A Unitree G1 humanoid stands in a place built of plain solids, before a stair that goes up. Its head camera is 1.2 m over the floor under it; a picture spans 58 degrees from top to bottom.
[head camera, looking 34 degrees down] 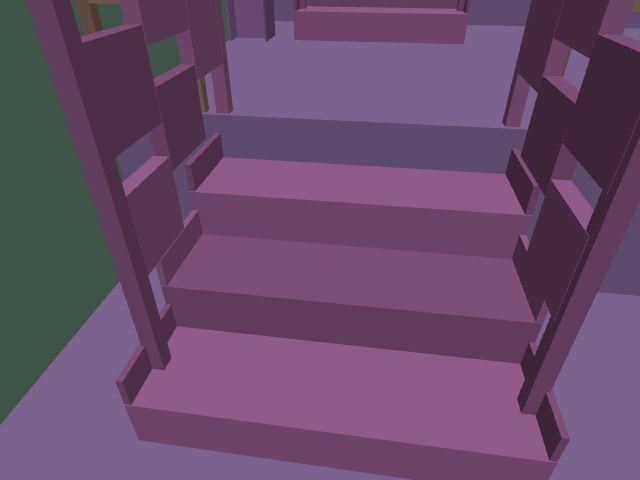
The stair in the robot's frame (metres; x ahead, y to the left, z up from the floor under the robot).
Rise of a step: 0.17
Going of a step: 0.30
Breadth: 1.12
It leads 8 degrees to the right of straight ahead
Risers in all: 4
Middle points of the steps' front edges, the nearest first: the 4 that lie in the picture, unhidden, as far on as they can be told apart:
0.64 -0.02 0.17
0.94 -0.06 0.34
1.24 -0.11 0.51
1.53 -0.15 0.68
